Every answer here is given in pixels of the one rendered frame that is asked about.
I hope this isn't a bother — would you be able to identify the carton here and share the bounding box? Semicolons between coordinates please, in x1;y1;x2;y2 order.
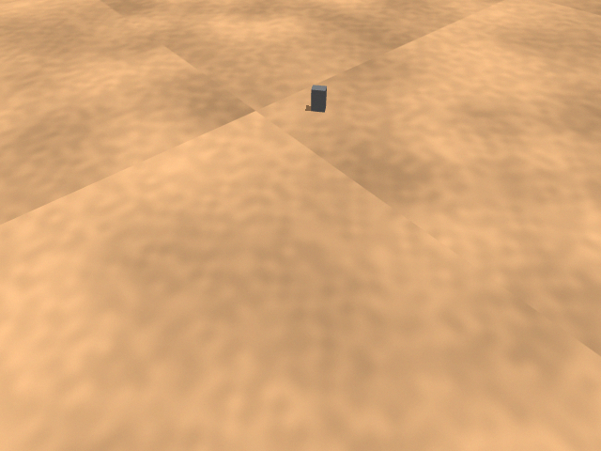
311;85;327;113

